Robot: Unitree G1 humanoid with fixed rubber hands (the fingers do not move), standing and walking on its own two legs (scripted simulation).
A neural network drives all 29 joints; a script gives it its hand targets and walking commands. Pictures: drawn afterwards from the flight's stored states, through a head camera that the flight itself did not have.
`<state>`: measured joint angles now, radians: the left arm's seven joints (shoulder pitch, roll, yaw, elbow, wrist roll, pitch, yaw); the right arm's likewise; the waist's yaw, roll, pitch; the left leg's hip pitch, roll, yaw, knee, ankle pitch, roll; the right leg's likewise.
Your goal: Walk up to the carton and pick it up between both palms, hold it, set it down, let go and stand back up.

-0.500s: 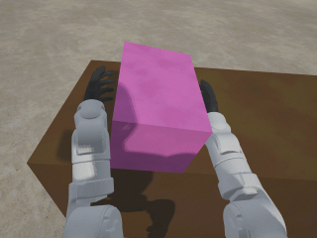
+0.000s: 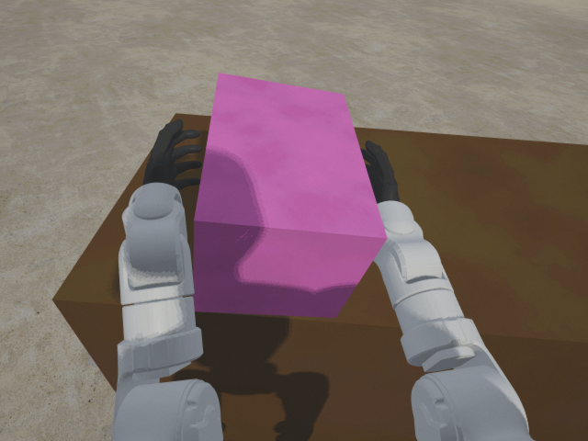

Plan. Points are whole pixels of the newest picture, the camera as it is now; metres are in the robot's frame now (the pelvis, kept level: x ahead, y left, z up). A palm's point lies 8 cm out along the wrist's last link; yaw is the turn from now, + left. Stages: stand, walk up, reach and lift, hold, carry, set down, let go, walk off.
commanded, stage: hold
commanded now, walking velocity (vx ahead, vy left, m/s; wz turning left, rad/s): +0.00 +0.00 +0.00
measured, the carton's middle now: (275, 192) +0.39 +0.01 +0.17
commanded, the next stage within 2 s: none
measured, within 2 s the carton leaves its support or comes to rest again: neither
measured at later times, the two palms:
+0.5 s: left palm (161, 184) +0.36 +0.15 +0.21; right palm (380, 201) +0.36 -0.13 +0.18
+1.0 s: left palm (161, 186) +0.36 +0.15 +0.21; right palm (380, 202) +0.36 -0.13 +0.18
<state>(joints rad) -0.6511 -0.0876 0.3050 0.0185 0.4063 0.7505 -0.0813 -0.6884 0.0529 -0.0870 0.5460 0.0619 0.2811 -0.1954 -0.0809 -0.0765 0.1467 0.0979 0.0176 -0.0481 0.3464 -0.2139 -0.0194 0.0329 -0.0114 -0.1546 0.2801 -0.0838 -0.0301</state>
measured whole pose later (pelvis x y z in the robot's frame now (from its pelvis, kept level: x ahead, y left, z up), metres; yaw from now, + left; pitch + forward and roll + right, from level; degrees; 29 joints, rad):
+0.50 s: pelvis +0.01 +0.01 +0.00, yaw -1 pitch -14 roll -1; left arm -0.62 -0.11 0.28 -0.05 0.42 0.78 -0.08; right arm -0.66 0.03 -0.05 0.49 0.10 0.30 -0.20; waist -0.09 -0.07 0.15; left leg 0.12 0.01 -0.03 0.35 -0.23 -0.01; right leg 0.06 -0.01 -0.14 0.27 -0.08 -0.02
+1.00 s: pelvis +0.00 +0.01 +0.00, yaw -1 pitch -14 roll -1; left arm -0.61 -0.10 0.29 -0.06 0.41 0.78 -0.08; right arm -0.65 0.04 -0.05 0.48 0.09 0.30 -0.20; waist -0.08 -0.07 0.16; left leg 0.12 0.02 -0.03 0.34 -0.22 -0.01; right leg 0.05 -0.01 -0.14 0.27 -0.08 -0.02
